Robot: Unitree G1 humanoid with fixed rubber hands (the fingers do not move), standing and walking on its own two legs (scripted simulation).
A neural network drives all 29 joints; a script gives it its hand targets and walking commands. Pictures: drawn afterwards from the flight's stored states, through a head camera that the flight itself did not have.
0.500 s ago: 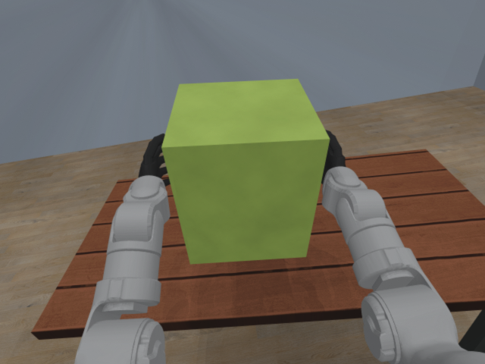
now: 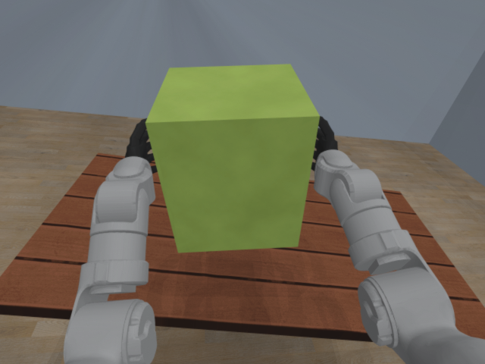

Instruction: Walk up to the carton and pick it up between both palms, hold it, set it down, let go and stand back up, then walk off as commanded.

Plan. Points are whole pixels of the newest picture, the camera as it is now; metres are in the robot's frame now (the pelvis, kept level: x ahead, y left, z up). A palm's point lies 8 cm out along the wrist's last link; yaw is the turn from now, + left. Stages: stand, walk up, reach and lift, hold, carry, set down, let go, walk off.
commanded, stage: reach and lift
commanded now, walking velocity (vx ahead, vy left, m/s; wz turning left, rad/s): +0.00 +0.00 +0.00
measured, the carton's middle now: (234, 158) +0.41 +0.04 +0.21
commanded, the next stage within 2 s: hold in 0.10 s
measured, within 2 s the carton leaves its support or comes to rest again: neither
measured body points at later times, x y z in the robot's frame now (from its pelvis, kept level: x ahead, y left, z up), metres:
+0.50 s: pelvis -0.01 -0.01 +0.00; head -0.10 -0.05 +0.44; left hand +0.35 +0.14 +0.26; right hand +0.36 -0.17 +0.24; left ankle +0.02 +0.12 -0.74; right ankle +0.01 -0.13 -0.75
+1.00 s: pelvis +0.00 +0.00 +0.00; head -0.07 +0.03 +0.44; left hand +0.38 +0.17 +0.24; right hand +0.40 -0.13 +0.26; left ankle +0.02 +0.13 -0.75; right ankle +0.01 -0.13 -0.74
